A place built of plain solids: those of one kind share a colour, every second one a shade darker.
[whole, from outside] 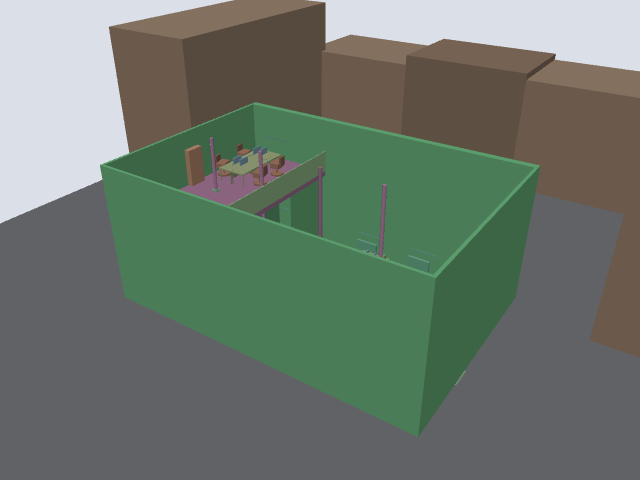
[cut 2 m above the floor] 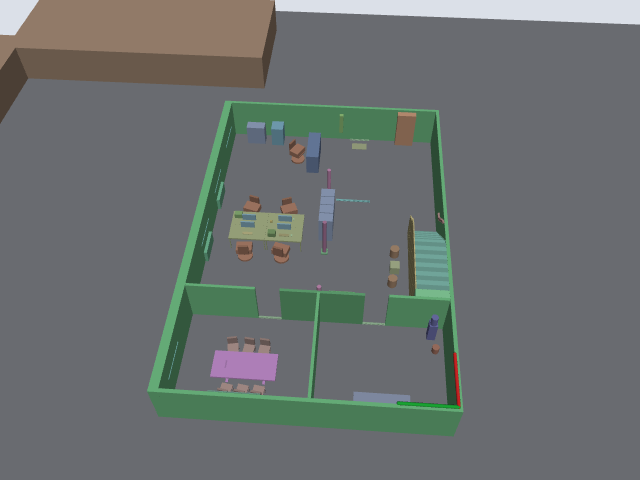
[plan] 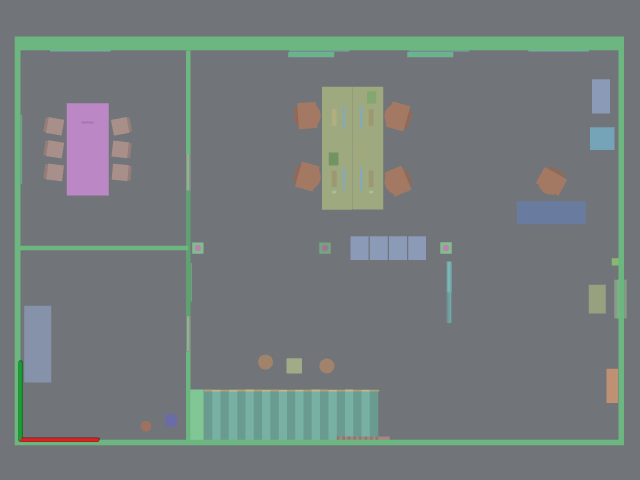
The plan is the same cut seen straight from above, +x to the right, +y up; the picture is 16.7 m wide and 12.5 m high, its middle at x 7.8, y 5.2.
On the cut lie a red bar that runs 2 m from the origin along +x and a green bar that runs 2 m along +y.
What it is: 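An old warehouse or works floor of two storeys fitted out as an office in the 2010s; 15.6 x 10.1 m, the upper floor cut back to a gallery 4.78 m deep at the west end, 4.20 m up; the hall 6.98 m high; one straight stair of 22 risers of 0.191 m along the south wall, 1.17 m clear between its wall rail and its guard; guards 0.93 m over the nosings and 1.09 m on the gallery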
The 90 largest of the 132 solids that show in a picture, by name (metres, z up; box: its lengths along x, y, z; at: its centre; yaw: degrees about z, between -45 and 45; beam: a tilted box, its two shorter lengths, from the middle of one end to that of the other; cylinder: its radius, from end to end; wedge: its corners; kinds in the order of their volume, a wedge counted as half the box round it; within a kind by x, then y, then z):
{
 "ring_works_1": {"box": [6.0, 14.15, 10.22], "at": [-6.96, 16.21, 5.06]},
 "ring_works_2": {"box": [8.03, 6.0, 6.92], "at": [-1.14, 25.79, 3.41]},
 "ring_works_3": {"box": [8.18, 6.0, 7.56], "at": [6.96, 25.79, 3.73]},
 "ring_works_4": {"box": [9.67, 6.0, 7.17], "at": [15.89, 25.79, 3.54]},
 "ring_works_5": {"box": [6.0, 14.15, 9.74], "at": [22.53, 16.21, 4.82]},
 "wall_1": {"box": [0.15, 10.44, 7.03], "at": [-0.07, 5.07, 3.47]},
 "wall_2": {"box": [4.37, 0.12, 3.95], "at": [2.19, 4.99, 1.93]},
 "wall_3": {"box": [0.12, 2.31, 3.95], "at": [4.37, 1.15, 1.93]},
 "wall_4": {"box": [0.12, 3.27, 3.95], "at": [4.37, 4.85, 1.93]},
 "wall_5": {"box": [0.12, 2.71, 3.95], "at": [4.37, 8.79, 1.93]},
 "wall_6": {"box": [15.87, 0.15, 7.03], "at": [7.79, -0.07, 3.47]},
 "wall_7": {"box": [15.87, 0.36, 7.03], "at": [7.79, 10.32, 3.47]},
 "wall_8": {"box": [0.15, 10.44, 7.03], "at": [15.64, 5.07, 3.47]},
 "gallery_level_1": {"box": [4.78, 10.15, 0.3], "at": [2.39, 5.07, 4.05]},
 "main_steps_1": {"box": [0.22, 1.26, 4.06], "at": [4.89, 0.63, 1.98]},
 "main_steps_2": {"box": [0.22, 1.26, 3.87], "at": [5.1, 0.63, 1.89]},
 "main_steps_3": {"box": [0.22, 1.26, 3.68], "at": [5.32, 0.63, 1.79]},
 "main_steps_4": {"box": [0.22, 1.26, 3.49], "at": [5.53, 0.63, 1.69]},
 "main_steps_5": {"box": [0.22, 1.26, 3.3], "at": [5.75, 0.63, 1.6]},
 "main_steps_6": {"box": [0.22, 1.26, 3.11], "at": [5.97, 0.63, 1.5]},
 "main_steps_7": {"box": [0.22, 1.26, 2.92], "at": [6.18, 0.63, 1.41]},
 "main_steps_8": {"box": [0.22, 1.26, 2.72], "at": [6.4, 0.63, 1.31]},
 "main_steps_9": {"box": [0.22, 1.26, 2.53], "at": [6.61, 0.63, 1.22]},
 "main_steps_10": {"box": [0.22, 1.26, 2.34], "at": [6.83, 0.63, 1.12]},
 "main_steps_11": {"box": [0.22, 1.26, 2.15], "at": [7.05, 0.63, 1.03]},
 "main_steps_12": {"box": [0.22, 1.26, 1.96], "at": [7.26, 0.63, 0.93]},
 "main_steps_13": {"box": [0.22, 1.26, 1.77], "at": [7.48, 0.63, 0.83]},
 "main_steps_14": {"box": [0.22, 1.26, 1.58], "at": [7.69, 0.63, 0.74]},
 "main_steps_15": {"box": [0.22, 1.26, 1.39], "at": [7.91, 0.63, 0.64]},
 "main_steps_16": {"box": [0.22, 1.26, 1.2], "at": [8.13, 0.63, 0.55]},
 "main_steps_17": {"box": [0.22, 1.26, 1.0], "at": [8.34, 0.63, 0.45]},
 "main_steps_18": {"box": [0.22, 1.26, 0.81], "at": [8.56, 0.63, 0.36]},
 "main_steps_19": {"box": [0.22, 1.26, 0.62], "at": [8.77, 0.63, 0.26]},
 "main_steps_20": {"box": [0.22, 1.26, 0.43], "at": [8.99, 0.63, 0.17]},
 "main_steps_21": {"box": [0.22, 1.26, 0.24], "at": [9.21, 0.63, 0.07]},
 "filing_cabinet_1": {"box": [0.47, 0.62, 1.37], "at": [8.83, 4.99, 0.64]},
 "filing_cabinet_2": {"box": [0.47, 0.62, 1.37], "at": [9.33, 4.99, 0.64]},
 "filing_cabinet_3": {"box": [0.47, 0.62, 1.37], "at": [9.83, 4.99, 0.64]},
 "filing_cabinet_4": {"box": [0.47, 0.62, 1.37], "at": [10.33, 4.99, 0.64]},
 "filing_cabinet_5": {"box": [0.47, 0.9, 1.07], "at": [15.12, 8.94, 0.48]},
 "main_back_fill_1": {"box": [0.35, 1.3, 3.96], "at": [4.6, 0.65, 1.92]},
 "reception_counter_1": {"box": [1.8, 0.6, 1.1], "at": [13.82, 5.91, 0.5]},
 "task_chair_1": {"box": [0.48, 0.68, 0.26], "at": [0.6, 6.74, 4.78], "yaw": 14.1},
 "task_chair_2": {"box": [0.48, 0.68, 0.26], "at": [0.6, 8.45, 4.78], "yaw": 3.7},
 "task_chair_3": {"cylinder": 0.33, "from": [0.62, 6.74, 4.2], "to": [0.62, 6.74, 4.3]},
 "task_chair_4": {"cylinder": 0.33, "from": [2.94, 6.87, 4.2], "to": [2.94, 6.87, 4.3]},
 "task_chair_5": {"cylinder": 0.33, "from": [2.94, 8.3, 4.2], "to": [2.94, 8.3, 4.3]},
 "task_chair_6": {"box": [0.48, 0.68, 0.26], "at": [2.96, 6.88, 4.78], "yaw": 12.0},
 "task_chair_7": {"box": [0.48, 0.68, 0.26], "at": [2.96, 8.3, 4.78], "yaw": 8.8},
 "task_chair_8": {"box": [0.1, 0.44, 0.5], "at": [3.25, 8.35, 4.99], "yaw": 8.8},
 "task_chair_9": {"box": [0.1, 0.44, 0.5], "at": [7.18, 8.42, 0.79], "yaw": 3.9},
 "task_chair_10": {"box": [0.1, 0.44, 0.5], "at": [7.19, 6.93, 0.79], "yaw": -15.5},
 "task_chair_11": {"box": [0.48, 0.68, 0.26], "at": [7.47, 6.85, 0.58], "yaw": -15.5},
 "task_chair_12": {"box": [0.48, 0.68, 0.26], "at": [7.47, 8.44, 0.58], "yaw": 3.9},
 "task_chair_13": {"cylinder": 0.33, "from": [7.49, 6.85, 0.0], "to": [7.49, 6.85, 0.1]},
 "task_chair_14": {"cylinder": 0.33, "from": [7.49, 8.44, 0.0], "to": [7.49, 8.44, 0.1]},
 "task_chair_15": {"box": [0.48, 0.68, 0.26], "at": [9.83, 6.73, 0.58], "yaw": 22.7},
 "task_chair_16": {"box": [0.48, 0.68, 0.26], "at": [9.83, 8.42, 0.58], "yaw": -16.0},
 "task_chair_17": {"box": [0.1, 0.44, 0.5], "at": [10.1, 6.84, 0.79], "yaw": 22.7},
 "task_chair_18": {"box": [0.1, 0.44, 0.5], "at": [10.11, 8.34, 0.79], "yaw": -16.0},
 "task_chair_19": {"cylinder": 0.33, "from": [13.82, 6.71, 0.0], "to": [13.82, 6.71, 0.1]},
 "task_chair_20": {"box": [0.68, 0.48, 0.26], "at": [13.83, 6.73, 0.58], "yaw": -29.3},
 "task_chair_21": {"box": [0.44, 0.1, 0.5], "at": [13.97, 6.98, 0.79], "yaw": -29.3},
 "shelf_1": {"box": [0.3, 0.9, 1.95], "at": [0.16, 5.14, 5.13]},
 "shelf_2": {"box": [0.3, 0.9, 1.95], "at": [15.41, 1.4, 0.93]},
 "desk_1": {"box": [0.8, 1.6, 0.07], "at": [1.38, 6.79, 4.9]},
 "desk_2": {"box": [0.8, 1.6, 0.07], "at": [1.38, 8.39, 4.9]},
 "desk_3": {"box": [0.8, 1.6, 0.07], "at": [2.18, 6.79, 4.9]},
 "desk_4": {"box": [0.8, 1.6, 0.07], "at": [2.18, 8.39, 4.9]},
 "desk_5": {"box": [0.8, 1.6, 0.07], "at": [8.25, 6.79, 0.69]},
 "desk_6": {"box": [0.8, 1.6, 0.07], "at": [8.25, 8.39, 0.69]},
 "desk_7": {"box": [0.8, 1.6, 0.07], "at": [9.05, 6.79, 0.69]},
 "desk_8": {"box": [0.8, 1.6, 0.07], "at": [9.05, 8.39, 0.69]},
 "post_1": {"cylinder": 0.09, "from": [1.63, 4.99, 4.2], "to": [1.63, 4.99, 6.98]},
 "post_2": {"cylinder": 0.09, "from": [4.62, 4.99, 0.0], "to": [4.62, 4.99, 6.98]},
 "post_3": {"cylinder": 0.09, "from": [7.93, 4.99, 0.0], "to": [7.93, 4.99, 6.98]},
 "post_4": {"cylinder": 0.09, "from": [11.08, 4.99, 0.0], "to": [11.08, 4.99, 6.98]},
 "gallery_guard_1": {"box": [0.05, 8.89, 1.14], "at": [4.75, 5.7, 4.72]},
 "printer_1": {"box": [0.64, 0.6, 1.09], "at": [15.15, 7.84, 0.49]},
 "radiator_1": {"box": [1.2, 0.14, 0.6], "at": [7.57, 10.03, 0.42]},
 "radiator_2": {"box": [1.2, 0.14, 0.6], "at": [10.67, 10.03, 0.42]},
 "meeting_table_1": {"box": [1.1, 2.4, 0.07], "at": [1.75, 7.56, 0.7]},
 "water_cooler_1": {"box": [0.31, 0.33, 1.03], "at": [3.92, 0.5, 0.47]},
 "water_cooler_2": {"cylinder": 0.14, "from": [3.92, 0.5, 0.98], "to": [3.92, 0.5, 1.4]},
 "drum_1": {"cylinder": 0.2, "from": [6.38, 2.02, 0.0], "to": [6.38, 2.02, 0.46]},
 "drum_2": {"cylinder": 0.2, "from": [7.98, 1.92, 0.0], "to": [7.98, 1.92, 0.46]},
 "whiteboard_1": {"box": [0.04, 1.8, 1.2], "at": [0.03, 7.56, 1.5]},
 "bar_table_1": {"box": [0.7, 2.0, 0.06], "at": [0.45, 2.49, 1.05]},
 "ottoman_1": {"box": [0.4, 0.4, 0.47], "at": [7.13, 1.92, 0.18]},
 "extinguisher_hold_1": {"box": [0.2, 0.19, 1.06], "at": [15.49, 4.63, 1.07]}
}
